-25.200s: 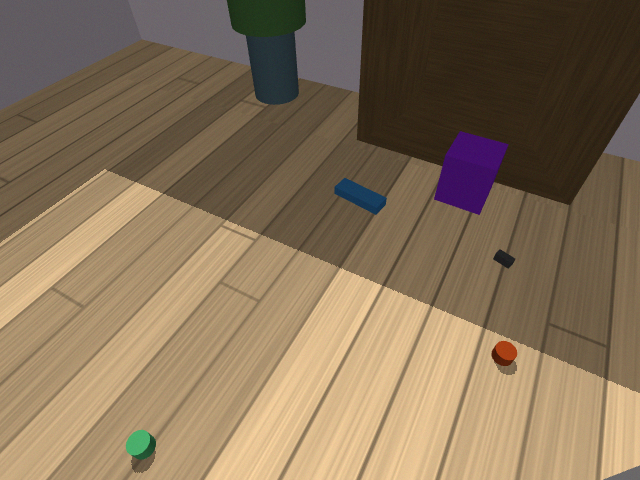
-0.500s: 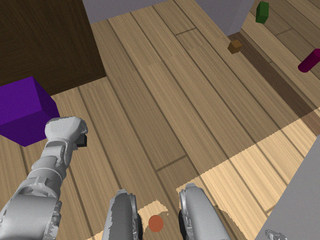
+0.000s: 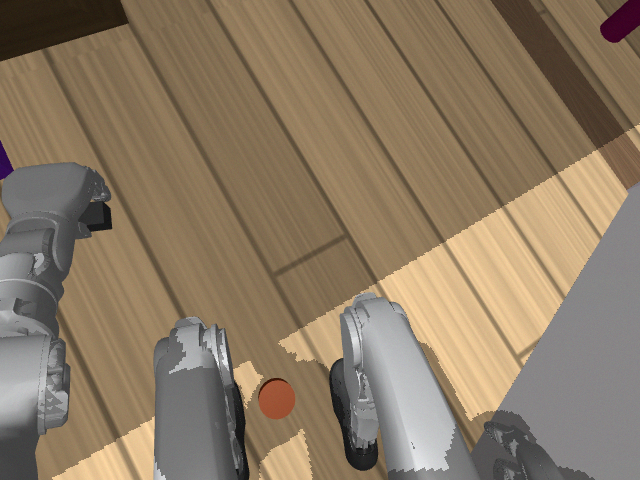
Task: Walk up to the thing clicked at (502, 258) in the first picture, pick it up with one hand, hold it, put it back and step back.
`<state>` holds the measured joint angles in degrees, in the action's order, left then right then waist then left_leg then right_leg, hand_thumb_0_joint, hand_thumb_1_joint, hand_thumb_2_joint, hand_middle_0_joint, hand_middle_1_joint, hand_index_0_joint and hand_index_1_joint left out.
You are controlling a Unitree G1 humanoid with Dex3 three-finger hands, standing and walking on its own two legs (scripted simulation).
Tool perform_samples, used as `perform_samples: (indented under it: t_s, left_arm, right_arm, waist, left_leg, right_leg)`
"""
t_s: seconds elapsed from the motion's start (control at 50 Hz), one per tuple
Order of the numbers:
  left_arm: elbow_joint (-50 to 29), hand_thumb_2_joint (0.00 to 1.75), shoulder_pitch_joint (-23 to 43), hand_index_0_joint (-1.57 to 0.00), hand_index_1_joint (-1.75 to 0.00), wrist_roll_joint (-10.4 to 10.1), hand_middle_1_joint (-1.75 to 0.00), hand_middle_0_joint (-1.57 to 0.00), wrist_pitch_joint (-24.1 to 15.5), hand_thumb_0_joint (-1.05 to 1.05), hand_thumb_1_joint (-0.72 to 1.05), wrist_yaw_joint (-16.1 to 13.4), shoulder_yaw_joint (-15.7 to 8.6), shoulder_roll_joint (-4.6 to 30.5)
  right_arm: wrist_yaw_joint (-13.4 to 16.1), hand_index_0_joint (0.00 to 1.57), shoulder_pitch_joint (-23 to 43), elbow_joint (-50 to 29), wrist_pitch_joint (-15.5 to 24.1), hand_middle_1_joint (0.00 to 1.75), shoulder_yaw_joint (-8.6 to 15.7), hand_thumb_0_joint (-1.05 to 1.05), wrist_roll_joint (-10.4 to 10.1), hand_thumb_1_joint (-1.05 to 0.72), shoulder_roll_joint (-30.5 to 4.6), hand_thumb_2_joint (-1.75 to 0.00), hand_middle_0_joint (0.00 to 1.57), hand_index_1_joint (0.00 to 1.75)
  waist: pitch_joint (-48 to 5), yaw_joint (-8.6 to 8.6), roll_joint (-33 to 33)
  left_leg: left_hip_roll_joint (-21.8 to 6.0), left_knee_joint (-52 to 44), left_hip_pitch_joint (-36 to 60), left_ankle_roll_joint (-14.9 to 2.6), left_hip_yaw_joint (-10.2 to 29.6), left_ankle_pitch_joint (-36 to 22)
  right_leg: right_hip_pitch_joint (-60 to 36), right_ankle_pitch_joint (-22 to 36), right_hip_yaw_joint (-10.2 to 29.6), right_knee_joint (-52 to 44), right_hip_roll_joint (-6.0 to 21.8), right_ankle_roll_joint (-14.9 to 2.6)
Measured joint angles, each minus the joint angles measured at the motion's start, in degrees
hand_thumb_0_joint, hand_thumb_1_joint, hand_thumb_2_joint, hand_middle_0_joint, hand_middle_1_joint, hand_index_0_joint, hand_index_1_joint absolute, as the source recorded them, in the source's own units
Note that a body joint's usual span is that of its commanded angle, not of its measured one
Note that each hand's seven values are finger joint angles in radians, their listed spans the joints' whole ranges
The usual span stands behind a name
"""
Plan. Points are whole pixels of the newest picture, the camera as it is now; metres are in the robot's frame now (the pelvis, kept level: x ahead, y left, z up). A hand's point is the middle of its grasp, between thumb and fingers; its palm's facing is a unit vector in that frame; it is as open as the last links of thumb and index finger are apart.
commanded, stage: crouch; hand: left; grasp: from above
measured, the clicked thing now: (81, 218) +0.47 +0.29 -0.20
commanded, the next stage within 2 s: lower in 0.74 s
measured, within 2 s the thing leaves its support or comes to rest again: neither
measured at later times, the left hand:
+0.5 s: hand (91, 225) +0.47 +0.29 -0.23, palm faces -0.45 -0.03 -0.89, open 6.2 cm
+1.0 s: hand (101, 229) +0.48 +0.29 -0.28, palm faces -0.47 -0.04 -0.88, open 6.2 cm
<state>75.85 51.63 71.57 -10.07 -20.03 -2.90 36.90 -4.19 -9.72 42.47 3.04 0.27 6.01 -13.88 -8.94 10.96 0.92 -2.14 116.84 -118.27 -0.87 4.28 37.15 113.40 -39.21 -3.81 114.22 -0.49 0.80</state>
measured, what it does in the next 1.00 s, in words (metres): lowers itself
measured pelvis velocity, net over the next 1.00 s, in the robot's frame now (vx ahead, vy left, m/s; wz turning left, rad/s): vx -0.01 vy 0.00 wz -0.08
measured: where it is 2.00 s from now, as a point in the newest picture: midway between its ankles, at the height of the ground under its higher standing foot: (294, 442)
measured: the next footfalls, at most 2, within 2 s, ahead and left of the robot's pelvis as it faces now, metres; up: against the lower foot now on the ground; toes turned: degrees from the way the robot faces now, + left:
none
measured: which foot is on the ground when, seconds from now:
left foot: down 0.00-1.00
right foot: down 0.00-1.00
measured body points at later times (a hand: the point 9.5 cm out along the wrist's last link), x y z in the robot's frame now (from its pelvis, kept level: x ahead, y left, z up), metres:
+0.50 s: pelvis -0.01 +0.00 -0.07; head +0.24 +0.06 +0.30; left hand +0.49 +0.29 -0.18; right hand +0.01 -0.27 -0.17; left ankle +0.08 +0.12 -0.41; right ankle +0.08 -0.13 -0.41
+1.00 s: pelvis -0.01 +0.00 -0.11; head +0.25 +0.06 +0.25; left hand +0.50 +0.29 -0.23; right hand +0.02 -0.27 -0.21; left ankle +0.08 +0.12 -0.41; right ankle +0.08 -0.13 -0.41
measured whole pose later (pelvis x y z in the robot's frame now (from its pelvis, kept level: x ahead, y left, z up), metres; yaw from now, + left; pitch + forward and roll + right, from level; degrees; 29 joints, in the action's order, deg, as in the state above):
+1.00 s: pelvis -0.01 +0.00 -0.11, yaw -5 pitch +34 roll -9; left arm 85.0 58.8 73.4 -13.9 -20.0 -6.0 49.0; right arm -7.8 -8.2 42.1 2.7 -6.6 8.8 -15.6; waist 0.1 14.9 -1.9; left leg -2.8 137.7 -133.9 -0.7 8.6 38.7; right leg 127.8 -39.7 -6.8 132.9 -2.1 1.1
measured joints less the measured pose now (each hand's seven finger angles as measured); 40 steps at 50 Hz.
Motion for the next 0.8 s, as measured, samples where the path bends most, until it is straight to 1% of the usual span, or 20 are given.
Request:
perform_samples:
  t_s: [0.16,0.22,0.3,0.42,0.6,0.64,0.72,0.8]
  left_arm:
    - [0.70,0.00,1.35,-1.11,0.00,0.86,-0.03,-1.09,-0.91,0.00,0.55,0.59,-1.28,2.29]
    - [1.73,0.00,2.24,-1.12,0.00,1.16,-0.03,-1.09,-1.08,0.00,0.55,0.56,-1.26,3.16]
    - [3.02,0.00,3.44,-1.12,0.00,1.61,-0.03,-1.09,-1.64,0.00,0.55,0.55,-1.83,4.35]
    - [4.80,0.00,5.06,-1.12,0.00,2.19,-0.03,-1.09,-2.27,0.00,0.55,0.39,-2.52,6.41]
    - [7.61,0.00,6.45,-1.12,0.00,2.54,-0.02,-1.09,-2.51,0.00,0.55,0.11,-2.73,8.56]
    - [7.48,0.00,6.50,-1.12,0.00,2.77,-0.02,-1.10,-2.79,0.00,0.55,0.09,-3.15,9.01]
    - [8.49,0.00,7.26,-1.12,0.00,2.67,-0.01,-1.10,-3.01,0.00,0.55,-0.32,-3.09,10.04]
    - [8.85,0.00,7.59,-1.12,0.00,2.45,-0.01,-1.10,-3.03,0.00,0.55,-0.02,-3.06,10.91]
  right_arm:
    - [-1.74,0.20,0.19,-0.21,-0.06,0.29,-0.23,0.00,0.62,-0.91,-0.54,-0.90,0.20,0.30]
    - [-2.17,0.20,-0.03,0.05,-0.13,0.29,-0.43,0.00,0.84,-0.91,-0.71,-0.90,0.20,0.30]
    - [-2.61,0.20,-0.29,0.42,-0.25,0.29,-0.82,0.00,1.09,-0.91,-0.85,-0.90,0.20,0.30]
    - [-3.08,0.20,-0.69,0.52,-0.20,0.29,-2.00,0.00,1.60,-0.91,-0.98,-0.90,0.20,0.30]
    - [-3.19,0.20,-1.05,0.52,-0.26,0.29,-4.02,0.00,2.05,-0.91,-1.23,-0.90,0.20,0.30]
    - [-3.19,0.20,-1.02,0.50,-0.19,0.29,-4.37,0.00,2.16,-0.91,-1.25,-0.90,0.20,0.30]
    - [-3.27,0.20,-0.67,0.54,-0.22,0.29,-5.14,0.00,2.37,-0.91,-1.31,-0.90,0.20,0.30]
    - [-3.28,0.20,-0.12,0.30,-0.13,0.29,-5.68,0.00,2.51,-0.91,-1.43,-0.90,0.20,0.30]
  waist:
    - [1.72,0.69,-0.55]
    - [2.19,0.94,-0.71]
    - [3.18,1.41,-0.89]
    - [4.93,2.30,-1.31]
    - [6.20,3.55,-1.61]
    - [6.46,3.69,-1.70]
    - [6.92,3.86,-1.92]
    - [7.60,3.96,-1.99]
  left_leg:
    - [-0.25,5.01,-3.89,-0.06,0.65,0.83]
    - [-0.35,6.71,-5.41,-0.14,0.80,0.93]
    - [-0.39,8.89,-7.22,-0.24,1.02,0.92]
    - [-0.48,11.91,-9.48,-0.33,1.55,0.69]
    - [-0.44,15.49,-12.53,-0.24,2.31,0.37]
    - [-0.44,16.16,-13.04,-0.15,2.48,0.37]
    - [-0.47,17.47,-13.97,0.01,2.95,0.49]
    - [-0.49,18.60,-14.70,0.13,3.36,0.70]
  right_leg:
    - [3.63,-0.65,-0.42,4.58,-0.37,0.12]
    - [5.09,-0.67,-0.50,6.16,-0.51,0.20]
    - [6.78,-0.64,-0.62,8.21,-0.61,0.33]
    - [8.83,-0.32,-0.98,10.93,-0.83,0.46]
    - [11.59,0.02,-1.54,14.22,-0.98,0.44]
    - [12.11,0.03,-1.67,14.87,-1.01,0.39]
    - [13.04,0.03,-2.03,16.06,-1.15,0.26]
    - [13.71,-0.07,-2.35,17.02,-1.25,0.19]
